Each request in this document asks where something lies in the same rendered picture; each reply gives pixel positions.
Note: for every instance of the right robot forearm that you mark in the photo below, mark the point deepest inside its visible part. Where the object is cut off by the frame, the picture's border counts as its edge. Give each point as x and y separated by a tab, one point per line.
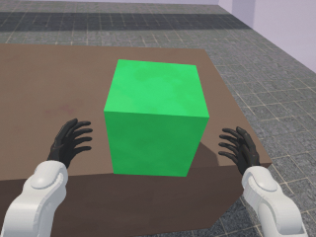
278	214

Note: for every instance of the carton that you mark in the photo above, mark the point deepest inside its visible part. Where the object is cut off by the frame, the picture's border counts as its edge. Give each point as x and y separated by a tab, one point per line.
155	117

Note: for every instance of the left robot hand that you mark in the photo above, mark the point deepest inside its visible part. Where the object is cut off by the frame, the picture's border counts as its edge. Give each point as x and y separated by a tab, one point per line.
63	148

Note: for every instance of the left robot forearm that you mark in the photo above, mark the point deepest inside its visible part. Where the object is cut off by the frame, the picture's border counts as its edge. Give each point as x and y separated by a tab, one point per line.
31	213

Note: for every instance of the pedestal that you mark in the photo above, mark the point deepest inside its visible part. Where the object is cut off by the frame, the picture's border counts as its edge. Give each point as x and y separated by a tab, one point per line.
43	86

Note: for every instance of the right robot hand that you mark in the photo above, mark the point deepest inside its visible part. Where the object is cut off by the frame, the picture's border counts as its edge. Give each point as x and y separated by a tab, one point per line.
246	155

